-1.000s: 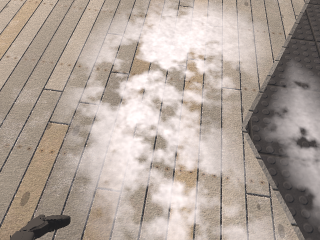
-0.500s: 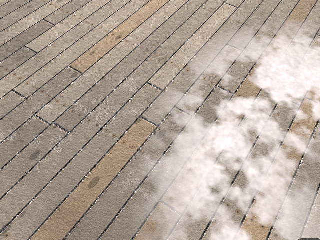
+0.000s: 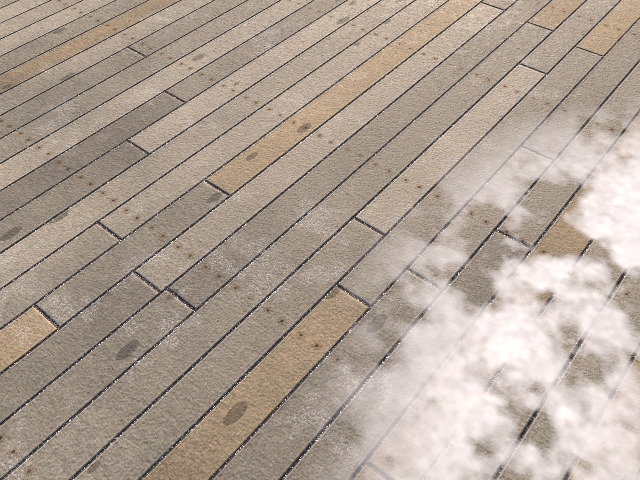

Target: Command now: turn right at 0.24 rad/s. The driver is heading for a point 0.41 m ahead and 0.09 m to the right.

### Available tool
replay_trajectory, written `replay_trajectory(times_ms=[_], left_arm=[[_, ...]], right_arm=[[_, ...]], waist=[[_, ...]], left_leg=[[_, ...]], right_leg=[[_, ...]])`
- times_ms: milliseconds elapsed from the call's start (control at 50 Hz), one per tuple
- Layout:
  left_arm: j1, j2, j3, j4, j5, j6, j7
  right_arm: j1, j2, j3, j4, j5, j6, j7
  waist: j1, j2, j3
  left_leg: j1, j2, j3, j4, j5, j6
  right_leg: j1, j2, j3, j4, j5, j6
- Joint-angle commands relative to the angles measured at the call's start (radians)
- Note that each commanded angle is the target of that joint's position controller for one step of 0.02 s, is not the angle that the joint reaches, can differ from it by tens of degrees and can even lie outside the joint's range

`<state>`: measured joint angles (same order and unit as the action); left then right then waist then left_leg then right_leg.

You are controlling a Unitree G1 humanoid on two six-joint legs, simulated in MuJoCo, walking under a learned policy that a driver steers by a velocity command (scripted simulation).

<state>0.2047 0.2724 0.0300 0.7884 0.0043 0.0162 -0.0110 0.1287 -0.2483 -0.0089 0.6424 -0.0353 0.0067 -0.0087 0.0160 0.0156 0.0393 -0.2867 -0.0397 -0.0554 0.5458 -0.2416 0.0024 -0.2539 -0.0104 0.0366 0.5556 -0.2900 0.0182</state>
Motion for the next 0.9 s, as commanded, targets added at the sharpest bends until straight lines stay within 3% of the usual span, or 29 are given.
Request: replay_trajectory(times_ms=[20, 60, 120, 180, 200, 220, 240, 260, 280, 320, 360, 420, 460, 480, 500, 520, 540, 560, 580, 600, 620, 640, 660, 700, 780, 860, 900], left_arm=[[-0.104, 0.194, 0.044, -0.098, -0.004, -0.028, 0.006], [-0.073, 0.206, 0.052, -0.101, -0.013, -0.031, 0.014], [-0.054, 0.196, 0.057, -0.121, -0.018, -0.013, 0.029], [-0.067, 0.178, 0.06, -0.158, -0.023, 0.003, 0.035], [-0.069, 0.162, 0.058, -0.171, -0.026, 0.007, 0.035], [-0.057, 0.143, 0.055, -0.179, -0.026, 0.01, 0.033], [-0.047, 0.135, 0.057, -0.184, -0.023, 0.013, 0.029], [-0.077, 0.164, 0.069, -0.199, -0.022, 0.014, 0.021], [-0.083, 0.166, 0.075, -0.204, -0.031, 0.015, 0.012], [-0.113, 0.129, 0.063, -0.212, -0.033, 0.017, -0.001], [-0.118, 0.109, 0.054, -0.219, -0.028, 0.011, -0.016], [-0.106, 0.094, 0.047, -0.221, -0.029, 0.001, -0.032], [-0.053, 0.105, 0.053, -0.204, -0.03, -0.003, -0.034], [0.008, 0.105, 0.057, -0.177, -0.029, -0.003, -0.033], [0.088, 0.129, 0.071, -0.141, -0.03, -0.002, -0.025], [0.21, 0.184, 0.098, -0.108, -0.038, -0.002, -0.014], [0.285, 0.333, 0.124, -0.126, -0.027, -0.017, 0.0], [0.252, 0.322, 0.114, -0.166, -0.019, -0.052, -0.016], [0.213, 0.248, 0.091, -0.162, -0.02, -0.074, -0.02], [0.171, 0.181, 0.069, -0.161, -0.022, -0.084, -0.018], [0.121, 0.151, 0.057, -0.169, -0.018, -0.083, -0.012], [0.088, 0.14, 0.05, -0.174, -0.01, -0.083, -0.006], [0.082, 0.144, 0.048, -0.174, -0.001, -0.085, 0.001], [0.11, 0.154, 0.049, -0.152, 0.002, -0.091, 0.013], [0.152, 0.161, 0.046, -0.107, 0.001, -0.093, 0.025], [0.2, 0.176, 0.053, -0.058, -0.006, -0.097, 0.025], [0.203, 0.175, 0.054, -0.041, -0.01, -0.088, 0.027]], right_arm=[[-0.005, -0.16, -0.064, -0.057, 0.009, -0.005, -0.03], [0.004, -0.146, -0.068, -0.062, 0.012, 0.0, -0.035], [0.022, -0.121, -0.076, -0.06, 0.019, -0.008, -0.029], [0.06, -0.143, -0.095, -0.052, 0.021, -0.014, -0.019], [0.083, -0.162, -0.103, -0.047, 0.018, -0.013, -0.019], [0.109, -0.19, -0.111, -0.041, 0.014, -0.012, -0.019], [0.107, -0.199, -0.113, -0.048, 0.011, -0.015, -0.024], [0.137, -0.191, -0.108, -0.05, 0.01, -0.025, -0.029], [0.124, -0.185, -0.104, -0.05, 0.018, -0.034, -0.034], [0.088, -0.211, -0.111, -0.044, 0.04, -0.045, -0.04], [0.09, -0.227, -0.116, -0.039, 0.036, -0.045, -0.038], [0.08, -0.247, -0.125, -0.032, 0.05, -0.051, -0.017], [0.081, -0.254, -0.127, -0.017, 0.062, -0.05, 0.0], [0.069, -0.243, -0.124, -0.011, 0.068, -0.047, 0.005], [0.081, -0.207, -0.113, -0.004, 0.063, -0.047, 0.009], [0.076, -0.143, -0.091, -0.006, 0.045, -0.051, 0.015], [0.013, -0.068, -0.066, -0.08, 0.01, -0.062, 0.015], [-0.043, -0.129, -0.075, -0.121, 0.051, -0.091, 0.013], [-0.067, -0.176, -0.086, -0.121, 0.084, -0.109, 0.019], [-0.024, -0.194, -0.09, -0.093, 0.074, -0.118, 0.024], [0.006, -0.19, -0.09, -0.059, 0.047, -0.12, 0.023], [0.025, -0.192, -0.094, -0.042, 0.033, -0.118, 0.028], [0.033, -0.179, -0.092, -0.025, 0.032, -0.112, 0.034], [0.022, -0.141, -0.077, -0.006, 0.037, -0.101, 0.041], [-0.091, -0.082, -0.046, -0.02, 0.056, -0.098, 0.054], [-0.187, -0.077, -0.035, -0.047, 0.068, -0.104, 0.08], [-0.205, -0.082, -0.036, -0.06, 0.06, -0.11, 0.093]], waist=[[-0.045, -0.183, -0.017], [-0.031, -0.196, -0.028], [-0.018, -0.163, -0.059], [-0.023, -0.056, -0.077], [-0.026, 0.022, -0.08], [-0.028, 0.123, -0.085], [-0.035, 0.223, -0.111], [-0.06, 0.174, -0.102], [-0.046, 0.094, -0.08], [-0.05, 0.099, -0.02], [-0.06, 0.103, -0.03], [-0.055, 0.113, -0.043], [-0.025, 0.1, -0.051], [0.007, 0.084, -0.054], [0.032, 0.046, -0.066], [0.082, -0.078, -0.089], [0.086, -0.362, -0.071], [0.108, -0.231, -0.101], [0.082, -0.17, -0.016], [0.044, -0.152, 0.021], [0.019, -0.118, 0.023], [0.001, -0.128, 0.023], [-0.004, -0.134, 0.01], [0.005, -0.089, -0.012], [0.05, -0.083, 0.028], [0.081, -0.07, 0.085], [0.069, -0.063, 0.085]], left_leg=[[0.101, 0.023, 0.02, 0.003, -0.003, -0.004], [0.078, 0.021, 0.025, 0.01, 0.001, 0.001], [0.076, 0.023, 0.041, 0.011, 0.01, 0.008], [0.128, 0.089, 0.008, -0.054, 0.049, 0.044], [0.158, 0.151, -0.048, -0.109, 0.067, 0.081], [0.192, 0.27, -0.165, -0.179, 0.136, 0.152], [0.216, 0.41, -0.287, -0.241, 0.132, 0.244], [0.218, 0.483, -0.357, -0.287, 0.044, 0.298], [0.206, 0.468, -0.334, -0.31, -0.132, 0.28], [0.198, 0.397, -0.217, -0.359, -0.249, 0.211], [0.166, 0.345, -0.091, -0.366, -0.205, 0.177], [0.102, 0.313, 0.041, -0.355, -0.166, 0.159], [0.075, 0.326, 0.074, -0.309, -0.191, 0.153], [0.026, 0.318, 0.107, -0.251, -0.221, 0.137], [-0.042, 0.292, 0.153, -0.15, -0.239, 0.11], [-0.161, 0.23, 0.235, 0.126, -0.195, 0.059], [-0.519, 0.098, 0.238, 0.58, -0.39, -0.035], [-0.682, 0.042, 0.017, 0.71, -0.373, -0.027], [-0.728, 0.095, -0.021, 0.715, -0.278, -0.003], [-0.711, 0.132, -0.011, 0.672, -0.163, 0.013], [-0.655, 0.159, -0.007, 0.616, -0.078, 0.011], [-0.588, 0.171, -0.001, 0.554, -0.011, 0.003], [-0.543, 0.166, 0.02, 0.534, 0.059, -0.007], [-0.512, 0.156, 0.043, 0.465, 0.155, -0.026], [-0.418, 0.116, 0.081, 0.187, 0.339, -0.021], [-0.398, 0.084, 0.081, 0.022, 0.388, 0.017], [-0.388, 0.059, 0.091, -0.031, 0.34, 0.047]], right_leg=[[-0.115, -0.145, 0.236, -0.214, 0.1, -0.108], [-0.086, -0.146, 0.266, -0.195, 0.142, -0.118], [-0.07, -0.126, 0.289, -0.148, 0.187, -0.131], [-0.136, -0.061, 0.236, -0.043, 0.16, -0.091], [-0.188, -0.019, 0.176, 0.042, 0.115, -0.058], [-0.248, 0.033, 0.091, 0.167, 0.038, -0.02], [-0.31, 0.04, 0.011, 0.358, -0.234, 0.004], [-0.395, -0.013, 0.032, 0.552, -0.314, 0.01], [-0.431, -0.052, 0.056, 0.607, -0.264, 0.003], [-0.459, -0.081, 0.026, 0.519, -0.167, 0.006], [-0.364, -0.076, -0.029, 0.423, -0.132, 0.009], [-0.18, -0.052, -0.093, 0.225, -0.133, -0.013], [-0.071, -0.027, -0.136, 0.098, -0.062, -0.035], [0.025, 0.001, -0.171, 0.025, -0.013, -0.048], [0.141, 0.04, -0.189, -0.003, -0.027, -0.066], [0.299, 0.008, -0.079, -0.062, -0.062, -0.113], [0.419, -0.266, 0.475, -0.221, -0.161, -0.264], [0.393, -0.376, 0.785, -0.381, -0.403, -0.412], [0.361, -0.373, 0.715, -0.404, -0.404, -0.392], [0.328, -0.337, 0.579, -0.377, -0.296, -0.344], [0.286, -0.289, 0.459, -0.354, -0.155, -0.299], [0.241, -0.244, 0.355, -0.358, -0.014, -0.269], [0.222, -0.22, 0.283, -0.369, 0.116, -0.251], [0.231, -0.199, 0.168, -0.374, 0.328, -0.232], [0.19, -0.151, 0.005, -0.423, 0.364, -0.181], [0.252, -0.2, -0.047, -0.454, 0.359, -0.179], [0.32, -0.216, -0.067, -0.394, 0.539, -0.169]])
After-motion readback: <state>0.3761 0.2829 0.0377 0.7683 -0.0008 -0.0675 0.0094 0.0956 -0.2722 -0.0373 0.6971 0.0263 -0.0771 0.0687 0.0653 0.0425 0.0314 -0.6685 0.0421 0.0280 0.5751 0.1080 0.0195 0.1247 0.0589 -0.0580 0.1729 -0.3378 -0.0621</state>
